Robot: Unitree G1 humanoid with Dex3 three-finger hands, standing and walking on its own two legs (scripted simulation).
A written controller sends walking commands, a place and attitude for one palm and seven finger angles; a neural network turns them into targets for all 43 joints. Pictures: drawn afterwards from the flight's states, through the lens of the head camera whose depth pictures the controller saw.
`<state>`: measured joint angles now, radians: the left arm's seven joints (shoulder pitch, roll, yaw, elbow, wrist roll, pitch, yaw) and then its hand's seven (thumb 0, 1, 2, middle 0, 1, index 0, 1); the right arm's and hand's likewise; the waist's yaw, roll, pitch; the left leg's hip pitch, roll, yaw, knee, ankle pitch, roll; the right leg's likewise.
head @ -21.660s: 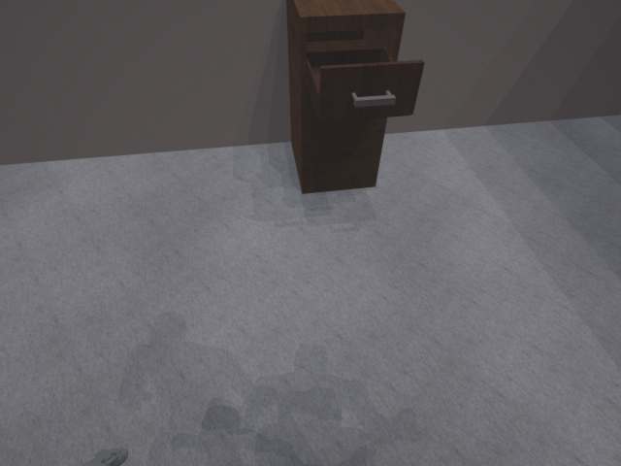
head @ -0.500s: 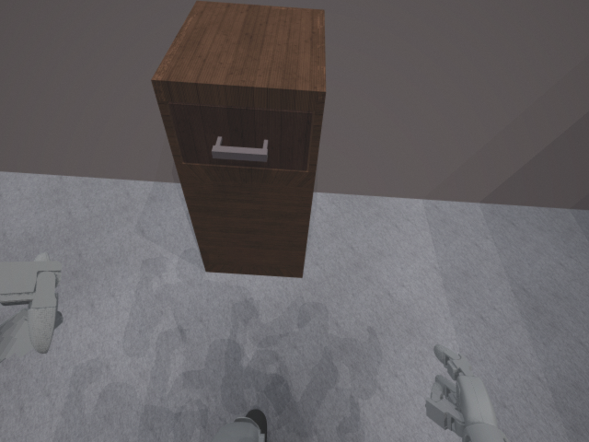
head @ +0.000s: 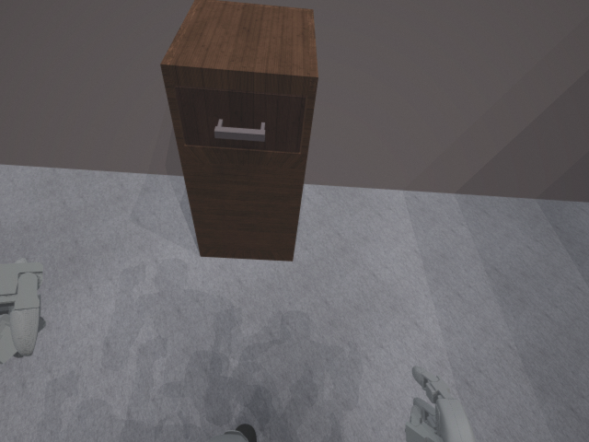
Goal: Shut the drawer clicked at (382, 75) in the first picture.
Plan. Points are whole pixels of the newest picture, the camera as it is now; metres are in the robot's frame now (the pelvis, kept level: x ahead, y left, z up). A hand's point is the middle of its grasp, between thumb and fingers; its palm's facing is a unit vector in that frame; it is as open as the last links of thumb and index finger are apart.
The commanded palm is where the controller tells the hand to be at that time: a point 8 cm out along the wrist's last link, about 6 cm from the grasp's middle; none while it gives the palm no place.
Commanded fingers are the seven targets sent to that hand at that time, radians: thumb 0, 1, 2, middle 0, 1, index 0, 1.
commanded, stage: stop stepping back and stand still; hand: left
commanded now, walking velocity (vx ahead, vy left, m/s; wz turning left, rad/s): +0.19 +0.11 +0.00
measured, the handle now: (241, 129) +0.86 +0.17 -0.10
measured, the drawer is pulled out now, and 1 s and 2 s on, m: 0.00 0.00 0.00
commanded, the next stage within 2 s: let the arm hang, fingers relaxed in 0.54 s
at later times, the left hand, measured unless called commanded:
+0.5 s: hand out of the picture +0.13 +0.24 +0.19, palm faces +0.37 -0.79 -0.48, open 3.2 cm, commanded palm +0.08 +0.29 +0.18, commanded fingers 0.00 0.90 0.90 -1.40 -1.60 -1.40 -1.60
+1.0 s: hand out of the picture +0.03 +0.21 -0.15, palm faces +0.13 -0.96 -0.23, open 3.4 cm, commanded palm none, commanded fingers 0.00 0.90 0.90 -0.64 -0.78 -0.64 -0.78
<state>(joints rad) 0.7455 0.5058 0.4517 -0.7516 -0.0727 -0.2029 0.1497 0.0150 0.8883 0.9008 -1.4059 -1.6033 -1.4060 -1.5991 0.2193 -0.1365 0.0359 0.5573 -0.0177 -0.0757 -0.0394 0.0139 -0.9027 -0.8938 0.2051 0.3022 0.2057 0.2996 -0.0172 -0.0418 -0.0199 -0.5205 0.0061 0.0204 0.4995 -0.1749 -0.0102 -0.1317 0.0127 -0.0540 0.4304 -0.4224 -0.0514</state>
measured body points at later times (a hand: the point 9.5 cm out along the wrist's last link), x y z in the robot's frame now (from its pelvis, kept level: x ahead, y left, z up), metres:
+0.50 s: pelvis -0.04 +0.00 +0.00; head -0.05 +0.00 +0.45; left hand +0.11 +0.28 +0.21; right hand +0.10 -0.22 -0.09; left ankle -0.02 +0.12 -0.67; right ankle -0.03 -0.09 -0.73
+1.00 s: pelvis -0.05 +0.01 -0.01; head -0.03 +0.02 +0.44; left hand +0.02 +0.26 -0.13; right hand +0.03 -0.22 -0.15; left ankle -0.03 +0.13 -0.73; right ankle -0.01 -0.08 -0.73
